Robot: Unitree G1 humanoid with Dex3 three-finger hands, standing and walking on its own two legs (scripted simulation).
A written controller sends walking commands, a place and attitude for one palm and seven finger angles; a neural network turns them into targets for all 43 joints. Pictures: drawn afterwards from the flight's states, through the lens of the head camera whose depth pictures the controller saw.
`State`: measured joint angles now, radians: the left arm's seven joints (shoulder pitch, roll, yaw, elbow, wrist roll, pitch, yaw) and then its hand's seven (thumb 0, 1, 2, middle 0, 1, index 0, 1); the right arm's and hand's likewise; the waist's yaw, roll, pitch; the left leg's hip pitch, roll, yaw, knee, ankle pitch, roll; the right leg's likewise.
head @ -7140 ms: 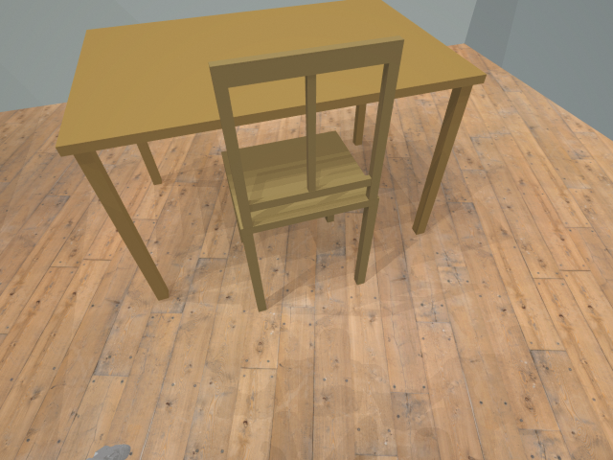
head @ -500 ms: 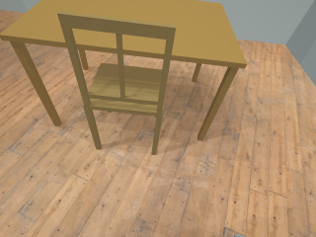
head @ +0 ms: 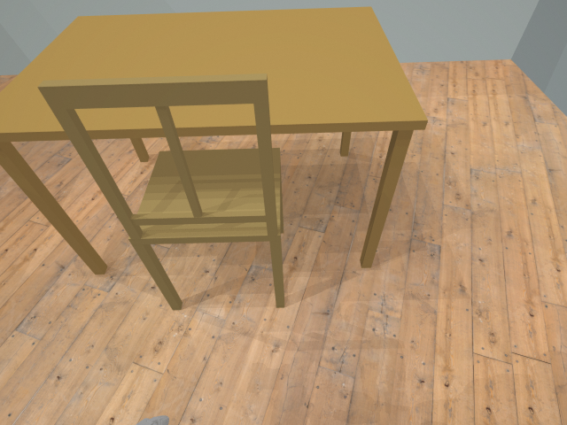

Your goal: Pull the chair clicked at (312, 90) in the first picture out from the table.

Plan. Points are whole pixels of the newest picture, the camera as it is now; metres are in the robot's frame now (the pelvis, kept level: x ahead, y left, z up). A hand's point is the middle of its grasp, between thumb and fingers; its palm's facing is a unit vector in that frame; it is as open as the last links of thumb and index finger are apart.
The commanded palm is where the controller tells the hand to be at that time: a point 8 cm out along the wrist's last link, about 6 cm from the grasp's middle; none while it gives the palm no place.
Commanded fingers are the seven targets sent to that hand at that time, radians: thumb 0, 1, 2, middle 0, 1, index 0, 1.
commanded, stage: take the last steps up to it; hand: left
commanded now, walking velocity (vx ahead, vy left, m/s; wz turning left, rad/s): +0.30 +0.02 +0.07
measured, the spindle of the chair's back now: (182, 167) +0.66 +0.23 -0.05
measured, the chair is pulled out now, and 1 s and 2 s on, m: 0.00 0.00 0.00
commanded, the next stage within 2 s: come to a stop and stand still in 0.44 s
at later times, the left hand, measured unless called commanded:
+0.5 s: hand out of the picture +0.07 +0.16 -0.16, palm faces +0.19 -0.97 -0.16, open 7.3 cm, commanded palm none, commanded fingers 0.00 0.90 0.90 -0.20 -0.30 -0.20 -0.30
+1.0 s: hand (166, 380) +0.23 +0.21 -0.16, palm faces +0.05 -0.97 -0.25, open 7.3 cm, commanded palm none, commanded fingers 0.00 0.90 0.90 -0.20 -0.30 -0.20 -0.30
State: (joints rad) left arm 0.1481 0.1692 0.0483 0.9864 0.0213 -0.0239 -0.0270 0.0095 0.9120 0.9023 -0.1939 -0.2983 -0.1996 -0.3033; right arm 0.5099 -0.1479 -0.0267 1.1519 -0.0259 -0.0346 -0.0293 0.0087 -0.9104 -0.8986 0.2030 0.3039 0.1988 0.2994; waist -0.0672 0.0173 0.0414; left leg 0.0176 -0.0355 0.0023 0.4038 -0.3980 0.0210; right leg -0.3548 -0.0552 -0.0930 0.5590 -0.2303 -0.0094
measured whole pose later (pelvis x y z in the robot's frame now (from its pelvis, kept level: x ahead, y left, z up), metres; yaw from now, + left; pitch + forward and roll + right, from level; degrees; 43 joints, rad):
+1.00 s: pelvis +0.19 +0.01 +0.01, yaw +2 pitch +0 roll +0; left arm 0.21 0.23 0.04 0.98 0.02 0.06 0.03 0.00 0.91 0.90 -0.19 -0.30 -0.20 -0.30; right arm 0.18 -0.15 -0.05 1.01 -0.02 0.02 -0.04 0.00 -0.92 -0.90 0.20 0.30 0.20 0.30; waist 0.00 -0.03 0.06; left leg -0.27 0.04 0.11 0.46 -0.18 0.02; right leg -0.32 -0.04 0.00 0.79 -0.41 0.02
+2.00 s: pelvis +0.14 -0.01 +0.01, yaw +3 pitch -2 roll -1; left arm 0.36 0.13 0.00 1.09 0.02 -0.02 0.04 0.01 0.91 0.90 -0.20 -0.30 -0.20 -0.30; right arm 0.28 -0.13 -0.01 1.14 -0.01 0.01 -0.01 0.01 -0.91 -0.90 0.20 0.30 0.20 0.30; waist -0.01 -0.01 0.03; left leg -0.25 -0.02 0.06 0.44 -0.16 0.06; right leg -0.19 -0.01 -0.03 0.45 -0.22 0.00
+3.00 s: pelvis +0.15 -0.01 +0.01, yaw +2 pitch -1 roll +0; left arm 0.36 0.10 0.01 1.10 0.02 -0.03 0.04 0.00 0.91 0.90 -0.19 -0.30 -0.20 -0.30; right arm 0.29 -0.12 -0.02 1.15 -0.01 -0.01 -0.02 0.01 -0.91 -0.90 0.20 0.30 0.20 0.30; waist -0.01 0.00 0.02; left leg -0.24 -0.03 0.08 0.41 -0.16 0.06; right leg -0.20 -0.01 -0.01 0.44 -0.22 0.00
